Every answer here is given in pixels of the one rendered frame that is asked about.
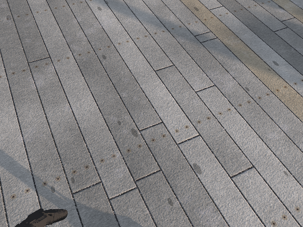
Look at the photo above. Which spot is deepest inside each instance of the left robot hand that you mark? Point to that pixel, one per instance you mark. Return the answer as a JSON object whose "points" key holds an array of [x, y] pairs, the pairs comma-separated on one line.
{"points": [[41, 218]]}

